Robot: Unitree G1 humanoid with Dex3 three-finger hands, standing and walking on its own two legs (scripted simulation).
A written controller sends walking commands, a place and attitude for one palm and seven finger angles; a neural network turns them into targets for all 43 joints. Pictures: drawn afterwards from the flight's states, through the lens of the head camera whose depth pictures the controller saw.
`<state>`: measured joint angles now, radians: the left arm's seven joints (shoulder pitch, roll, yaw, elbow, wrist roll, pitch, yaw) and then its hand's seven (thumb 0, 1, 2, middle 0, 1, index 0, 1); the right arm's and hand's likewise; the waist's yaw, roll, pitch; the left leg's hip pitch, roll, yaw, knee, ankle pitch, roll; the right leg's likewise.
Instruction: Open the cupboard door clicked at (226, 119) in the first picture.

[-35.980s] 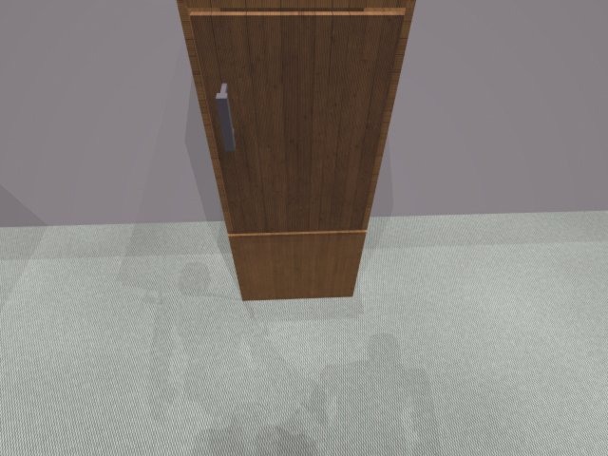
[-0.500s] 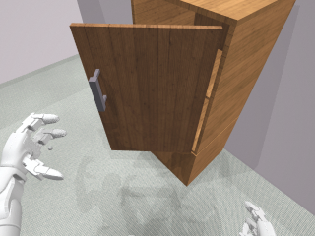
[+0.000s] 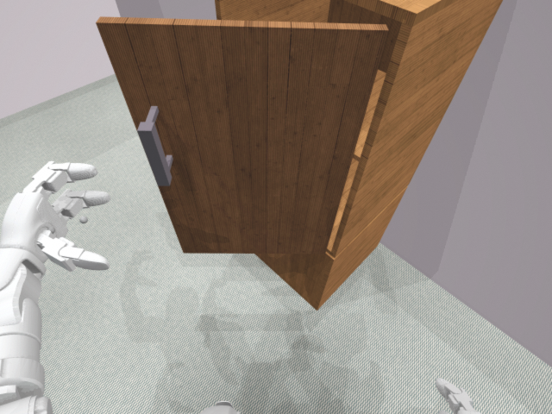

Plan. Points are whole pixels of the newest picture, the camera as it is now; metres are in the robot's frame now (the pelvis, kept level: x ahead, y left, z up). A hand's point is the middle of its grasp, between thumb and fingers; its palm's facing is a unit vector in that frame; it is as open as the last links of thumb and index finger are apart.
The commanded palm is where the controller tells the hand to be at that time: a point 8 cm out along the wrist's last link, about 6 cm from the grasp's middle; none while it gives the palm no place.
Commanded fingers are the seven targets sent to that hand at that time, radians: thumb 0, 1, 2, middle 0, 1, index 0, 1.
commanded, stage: move the hooked fingers beside the handle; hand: left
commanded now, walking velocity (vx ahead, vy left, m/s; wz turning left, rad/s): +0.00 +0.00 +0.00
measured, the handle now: (159, 147) +0.51 +0.22 +0.09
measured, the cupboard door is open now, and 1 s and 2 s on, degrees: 45 45 45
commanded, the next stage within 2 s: none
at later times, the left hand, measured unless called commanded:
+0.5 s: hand (96, 188) +0.40 +0.28 +0.10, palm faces +0.04 -1.00 +0.01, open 14.0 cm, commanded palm +0.38 +0.33 +0.10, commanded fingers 0.00 -0.50 0.30 -0.30 -1.20 -0.30 -1.20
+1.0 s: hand (106, 165) +0.45 +0.28 +0.10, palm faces +0.06 -1.00 +0.00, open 14.0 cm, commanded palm +0.44 +0.33 +0.09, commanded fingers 0.00 -0.50 0.30 -0.30 -1.20 -0.30 -1.20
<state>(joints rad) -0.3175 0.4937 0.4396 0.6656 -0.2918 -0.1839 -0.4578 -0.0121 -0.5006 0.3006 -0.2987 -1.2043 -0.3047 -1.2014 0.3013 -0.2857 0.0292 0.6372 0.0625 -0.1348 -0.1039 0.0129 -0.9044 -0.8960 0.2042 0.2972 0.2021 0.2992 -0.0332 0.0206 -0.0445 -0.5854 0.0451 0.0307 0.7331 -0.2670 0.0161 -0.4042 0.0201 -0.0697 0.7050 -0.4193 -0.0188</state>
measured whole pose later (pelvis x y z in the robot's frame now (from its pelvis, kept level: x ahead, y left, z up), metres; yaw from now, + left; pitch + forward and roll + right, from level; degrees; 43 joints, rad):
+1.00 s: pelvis +0.00 +0.01 -0.01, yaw -1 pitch +13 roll -3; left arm -0.74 0.64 0.48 1.11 -0.18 -0.30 -0.44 -0.01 -0.50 0.30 -0.30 -1.20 -0.30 -1.20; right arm 0.38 -0.29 0.03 0.64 0.04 0.02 -0.07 0.01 -0.90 -0.90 0.20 0.30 0.20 0.30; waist -0.11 0.01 -0.07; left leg -0.77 0.07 0.03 0.84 -0.31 0.02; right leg -0.58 0.04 -0.06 0.79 -0.44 -0.01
